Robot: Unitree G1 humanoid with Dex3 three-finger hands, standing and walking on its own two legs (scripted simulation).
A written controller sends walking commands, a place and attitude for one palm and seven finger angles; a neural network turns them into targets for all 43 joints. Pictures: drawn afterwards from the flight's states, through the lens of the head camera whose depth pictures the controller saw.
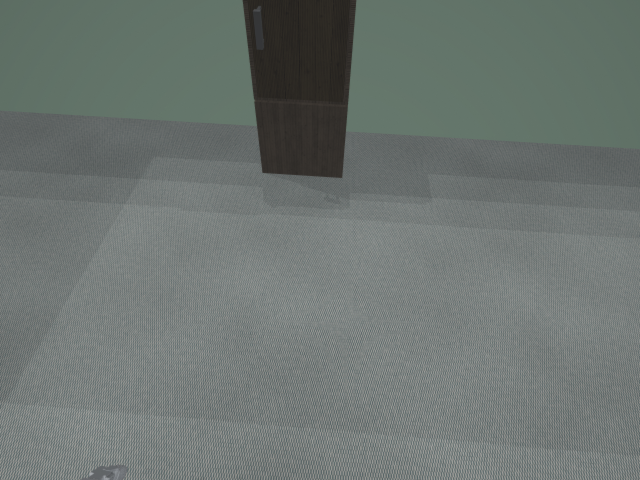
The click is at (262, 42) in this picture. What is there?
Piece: cupboard door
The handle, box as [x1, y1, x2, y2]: [253, 6, 263, 49]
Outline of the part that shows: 258,6 256,9 253,10 256,47 257,49 262,49 263,39 260,6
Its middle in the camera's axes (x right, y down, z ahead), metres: -0.23 -0.77 +1.40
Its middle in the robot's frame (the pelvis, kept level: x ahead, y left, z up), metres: +1.55 +0.30 -0.06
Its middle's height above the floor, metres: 0.71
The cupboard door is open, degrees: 0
